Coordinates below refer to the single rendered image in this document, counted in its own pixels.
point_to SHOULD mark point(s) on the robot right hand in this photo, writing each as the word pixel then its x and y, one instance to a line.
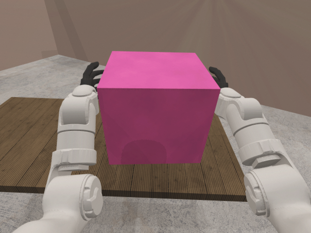
pixel 219 79

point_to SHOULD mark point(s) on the left robot forearm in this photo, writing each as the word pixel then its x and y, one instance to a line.
pixel 76 133

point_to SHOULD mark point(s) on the right robot forearm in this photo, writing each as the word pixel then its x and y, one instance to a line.
pixel 257 145

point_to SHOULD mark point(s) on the robot left hand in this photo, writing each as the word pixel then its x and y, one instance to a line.
pixel 89 74

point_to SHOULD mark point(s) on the carton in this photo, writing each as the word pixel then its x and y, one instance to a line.
pixel 156 107

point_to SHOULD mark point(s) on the left robot upper arm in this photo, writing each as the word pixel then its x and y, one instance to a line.
pixel 70 202

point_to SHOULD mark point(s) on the right robot upper arm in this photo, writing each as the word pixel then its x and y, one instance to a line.
pixel 279 194

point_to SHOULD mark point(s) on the table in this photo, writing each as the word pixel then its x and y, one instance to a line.
pixel 28 136

